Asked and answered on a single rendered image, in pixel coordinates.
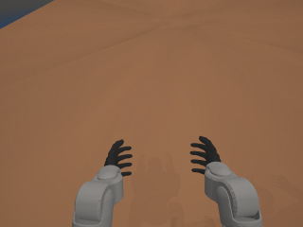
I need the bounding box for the right robot hand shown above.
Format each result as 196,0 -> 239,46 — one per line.
190,136 -> 222,175

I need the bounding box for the right robot forearm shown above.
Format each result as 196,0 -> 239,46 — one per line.
205,162 -> 263,227

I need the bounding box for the left robot hand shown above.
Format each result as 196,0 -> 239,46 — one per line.
104,139 -> 133,177

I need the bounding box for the left robot forearm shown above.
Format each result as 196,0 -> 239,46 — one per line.
71,165 -> 124,227

